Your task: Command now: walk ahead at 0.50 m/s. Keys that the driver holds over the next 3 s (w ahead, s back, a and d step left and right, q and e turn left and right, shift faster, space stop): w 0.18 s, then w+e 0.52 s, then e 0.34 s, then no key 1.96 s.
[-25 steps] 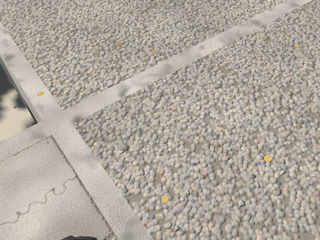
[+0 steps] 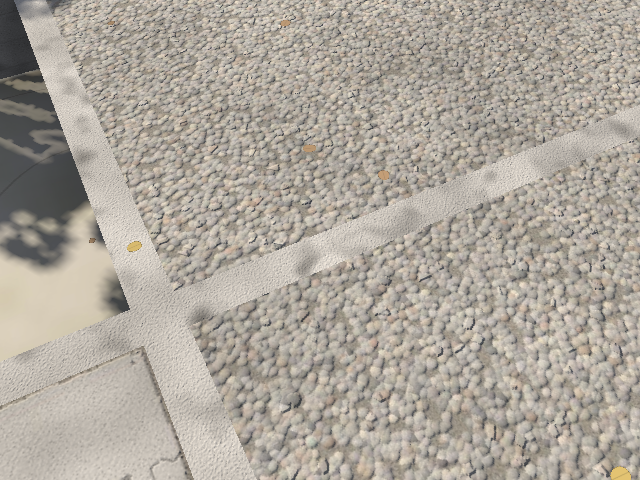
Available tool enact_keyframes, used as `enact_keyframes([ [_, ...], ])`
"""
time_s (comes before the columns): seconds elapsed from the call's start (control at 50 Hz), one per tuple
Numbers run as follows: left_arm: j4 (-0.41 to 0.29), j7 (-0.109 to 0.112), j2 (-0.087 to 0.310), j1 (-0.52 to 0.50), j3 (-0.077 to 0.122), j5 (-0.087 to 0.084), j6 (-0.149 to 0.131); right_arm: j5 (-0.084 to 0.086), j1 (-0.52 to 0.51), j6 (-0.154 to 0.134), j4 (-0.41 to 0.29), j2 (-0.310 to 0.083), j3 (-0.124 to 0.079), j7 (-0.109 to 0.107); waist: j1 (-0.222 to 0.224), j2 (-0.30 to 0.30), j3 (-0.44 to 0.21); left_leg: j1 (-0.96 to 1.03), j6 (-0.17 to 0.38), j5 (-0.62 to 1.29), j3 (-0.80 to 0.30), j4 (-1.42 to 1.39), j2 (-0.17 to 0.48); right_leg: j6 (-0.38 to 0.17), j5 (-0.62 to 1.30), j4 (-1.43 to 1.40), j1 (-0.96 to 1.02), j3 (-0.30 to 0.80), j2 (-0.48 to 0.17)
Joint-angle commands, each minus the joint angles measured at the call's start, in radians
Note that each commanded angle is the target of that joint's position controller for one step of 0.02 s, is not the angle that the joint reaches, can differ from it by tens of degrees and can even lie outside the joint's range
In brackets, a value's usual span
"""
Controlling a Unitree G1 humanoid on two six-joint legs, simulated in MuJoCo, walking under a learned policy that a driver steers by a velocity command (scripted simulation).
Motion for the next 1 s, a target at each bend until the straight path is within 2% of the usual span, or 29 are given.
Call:
enact_keyframes([
  [0.02, -0.005, 0.014, 0.146, 0.070, 0.026, 0.009, -0.002, 0.001, -0.102, -0.021, -0.085, -0.070, -0.013, -0.003, -0.019, -0.098, 0.074, -0.037, 0.030, -0.058, 0.015, -0.061, -0.024, -0.121, 0.578, 0.019, 0.035, 0.133, -0.320],
  [0.06, -0.005, 0.019, 0.159, 0.036, 0.030, 0.011, 0.000, 0.001, -0.030, -0.031, -0.069, -0.081, -0.022, -0.010, -0.062, -0.103, 0.039, 0.097, 0.063, -0.135, 0.036, -0.110, -0.068, -0.101, 0.794, 0.124, 0.042, 0.106, -0.320],
  [0.08, -0.005, 0.018, 0.167, 0.022, 0.032, 0.010, 0.003, 0.000, 0.077, -0.038, -0.033, -0.094, -0.032, -0.017, -0.105, -0.103, -0.015, 0.230, 0.083, -0.149, 0.049, -0.145, -0.102, -0.088, 0.901, 0.246, 0.032, 0.092, -0.306],
  [0.1, -0.009, 0.016, 0.165, 0.004, 0.031, 0.005, 0.005, -0.008, 0.249, -0.048, 0.027, -0.117, -0.047, -0.027, -0.175, -0.074, -0.103, 0.447, 0.110, -0.106, 0.047, -0.197, -0.109, -0.068, 0.868, 0.437, -0.045, 0.057, -0.266],
  [0.12, -0.043, 0.012, 0.138, -0.006, 0.021, -0.006, 0.002, -0.034, 0.434, -0.055, 0.065, -0.196, -0.071, -0.039, -0.235, 0.005, -0.226, 0.716, 0.167, -0.176, -0.174, -0.205, 0.092, -0.048, 0.551, 0.726, -0.259, 0.025, -0.218],
  [0.14, -0.051, 0.000, 0.047, 0.112, 0.008, -0.041, 0.005, -0.037, 0.478, -0.048, 0.073, -0.275, -0.092, -0.034, -0.179, 0.226, -0.336, 0.949, 0.316, -0.237, -0.667, -0.322, 0.363, -0.006, -0.214, 1.100, -0.614, -0.011, -0.019],
  [0.16, -0.048, 0.004, 0.145, 0.030, 0.035, -0.012, 0.009, 0.002, 0.395, -0.036, 0.062, -0.223, -0.084, -0.025, -0.163, 0.053, -0.258, 0.859, 0.283, -0.294, -0.687, -0.384, 0.314, -0.024, -0.215, 1.165, -0.706, 0.129, -0.063],
  [0.18, -0.080, 0.000, 0.139, -0.056, 0.038, -0.009, 0.005, 0.011, 0.285, -0.037, 0.045, -0.173, -0.069, -0.021, -0.121, 0.029, -0.118, 0.713, 0.249, -0.266, -0.526, -0.408, 0.284, -0.028, -0.115, 1.134, -0.731, 0.128, -0.108],
  [0.2, -0.083, -0.002, 0.118, -0.090, 0.035, -0.010, 0.004, 0.006, 0.233, -0.046, 0.039, -0.119, -0.055, -0.018, -0.096, -0.016, -0.056, 0.595, 0.217, -0.170, -0.419, -0.447, 0.247, -0.026, -0.054, 1.085, -0.694, 0.129, -0.138],
  [0.24, -0.072, -0.011, 0.081, -0.070, 0.034, 0.011, 0.031, 0.006, 0.228, -0.061, 0.061, -0.059, -0.037, -0.027, -0.045, 0.010, -0.018, 0.460, 0.149, -0.085, -0.260, -0.491, 0.178, -0.010, -0.016, 1.003, -0.598, 0.131, -0.169],
  [0.26, -0.068, -0.016, 0.069, -0.063, 0.035, 0.014, 0.045, 0.005, 0.257, -0.070, 0.074, -0.053, -0.033, -0.029, -0.038, 0.017, -0.017, 0.438, 0.138, -0.049, -0.224, -0.504, 0.167, -0.004, -0.007, 0.990, -0.575, 0.128, -0.168],
  [0.32, -0.096, -0.028, 0.069, -0.133, 0.039, 0.014, 0.069, 0.008, 0.320, -0.088, 0.099, -0.092, -0.039, -0.035, -0.030, 0.022, 0.013, 0.438, 0.120, 0.013, -0.126, -0.538, 0.154, 0.006, 0.072, 0.951, -0.651, 0.118, -0.178],
  [0.36, -0.125, -0.033, 0.075, -0.216, 0.040, 0.010, 0.075, 0.005, 0.355, -0.088, 0.106, -0.094, -0.037, -0.037, -0.044, 0.020, 0.037, 0.460, 0.103, 0.036, -0.078, -0.553, 0.146, 0.013, 0.146, 0.901, -0.726, 0.114, -0.186],
  [0.46, -0.189, -0.042, 0.061, -0.391, 0.027, 0.002, 0.068, 0.007, 0.414, -0.088, 0.116, -0.088, -0.028, -0.048, -0.078, 0.024, 0.062, 0.525, 0.068, 0.181, 0.040, -0.543, 0.126, 0.019, 0.283, 0.660, -0.754, 0.048, -0.168],
  [0.54, -0.240, -0.046, 0.056, -0.503, 0.017, 0.007, 0.065, 0.003, 0.490, -0.079, 0.143, -0.099, -0.029, -0.063, -0.111, 0.026, 0.078, 0.650, 0.069, 0.317, 0.097, -0.498, 0.160, -0.008, 0.259, 0.513, -0.747, -0.029, -0.145],
  [0.6, -0.250, -0.044, 0.070, -0.487, 0.024, 0.011, 0.064, 0.000, 0.484, -0.067, 0.147, -0.124, -0.034, -0.075, -0.084, 0.045, 0.052, 0.724, 0.064, 0.618, 0.147, -0.380, 0.183, -0.056, 0.143, 0.460, -0.663, -0.079, -0.091],
  [0.64, -0.223, -0.037, 0.095, -0.382, 0.040, 0.014, 0.063, -0.004, 0.458, -0.055, 0.140, -0.152, -0.043, -0.080, -0.033, 0.075, -0.013, 0.742, 0.064, 0.851, 0.176, -0.197, 0.193, -0.104, 0.041, 0.449, -0.533, -0.110, -0.027],
  [0.66, -0.196, -0.035, 0.116, -0.288, 0.053, 0.016, 0.060, -0.004, 0.446, -0.047, 0.131, -0.167, -0.049, -0.077, 0.003, 0.080, -0.068, 0.720, 0.067, 0.851, 0.180, -0.042, 0.194, -0.132, 0.014, 0.413, -0.425, -0.108, 0.002],
  [0.68, -0.155, -0.029, 0.153, -0.148, 0.073, 0.026, 0.053, 0.000, 0.423, -0.043, 0.114, -0.176, -0.052, -0.071, 0.073, 0.050, -0.135, 0.604, 0.048, 0.702, 0.193, 0.187, 0.180, -0.170, 0.039, 0.319, -0.223, -0.057, 0.000],
  [0.7, -0.141, -0.017, 0.250, -0.046, 0.105, 0.034, 0.051, 0.003, 0.413, -0.046, 0.073, -0.140, -0.045, -0.062, 0.108, -0.073, -0.231, 0.366, 0.020, 0.213, 0.195, 0.516, 0.127, -0.240, -0.034, 0.285, 0.005, 0.238, -0.225],
  [0.72, -0.174, -0.017, 0.324, -0.109, 0.120, 0.018, 0.063, 0.024, 0.401, -0.056, -0.008, -0.082, -0.041, -0.042, 0.030, -0.272, -0.275, -0.048, -0.037, -0.538, 0.075, 0.854, -0.129, -0.415, 0.124, 0.134, 0.206, 0.820, -0.470],
  [0.74, -0.170, -0.012, 0.299, -0.128, 0.115, -0.009, 0.071, 0.011, 0.291, -0.065, -0.025, -0.143, -0.049, -0.041, 0.041, -0.068, -0.181, -0.142, -0.028, -0.445, -0.081, 0.834, -0.050, -0.382, 0.302, 0.121, 0.130, 0.678, -0.441],
  [0.76, -0.176, -0.005, 0.259, -0.186, 0.103, -0.011, 0.068, 0.025, 0.265, -0.076, -0.043, -0.130, -0.045, -0.041, 0.004, -0.044, -0.100, -0.123, -0.030, -0.361, -0.082, 0.770, -0.016, -0.344, 0.506, 0.129, 0.016, 0.539, -0.419],
  [0.78, -0.181, -0.005, 0.212, -0.228, 0.091, -0.012, 0.063, 0.022, 0.291, -0.075, -0.027, -0.125, -0.046, -0.048, -0.048, 0.037, -0.040, -0.054, -0.040, -0.334, -0.079, 0.683, 0.009, -0.292, 0.694, 0.127, -0.106, 0.429, -0.366],
  [0.8, -0.189, -0.001, 0.190, -0.258, 0.083, -0.020, 0.058, 0.002, 0.298, -0.057, -0.028, -0.123, -0.049, -0.052, -0.078, 0.042, -0.028, 0.002, -0.053, -0.334, -0.084, 0.614, 0.024, -0.253, 0.748, 0.126, -0.180, 0.344, -0.309],
  [0.82, -0.196, 0.001, 0.175, -0.275, 0.075, -0.021, 0.053, -0.014, 0.321, -0.034, -0.027, -0.111, -0.047, -0.051, -0.100, 0.018, -0.040, 0.056, -0.066, -0.329, -0.081, 0.568, 0.024, -0.229, 0.793, 0.125, -0.227, 0.293, -0.272],
  [0.84, -0.195, 0.000, 0.181, -0.262, 0.074, -0.022, 0.045, -0.020, 0.321, -0.014, -0.035, -0.105, -0.048, -0.050, -0.107, 0.003, -0.052, 0.073, -0.078, -0.325, -0.075, 0.533, 0.015, -0.218, 0.864, 0.134, -0.241, 0.275, -0.250],
  [0.9, -0.195, 0.001, 0.232, -0.212, 0.083, -0.015, 0.044, -0.014, 0.281, 0.015, -0.069, -0.097, -0.045, -0.048, -0.101, -0.045, -0.087, 0.047, -0.100, -0.254, -0.052, 0.436, -0.004, -0.185, 0.995, 0.165, -0.235, 0.242, -0.204],
  [1.0, -0.212, 0.015, 0.237, -0.135, 0.081, -0.016, 0.074, -0.005, 0.122, 0.031, -0.145, -0.129, -0.041, -0.048, -0.040, -0.098, -0.107, -0.036, -0.106, -0.153, -0.065, 0.305, -0.014, -0.110, 0.938, 0.206, -0.155, 0.297, -0.187],
])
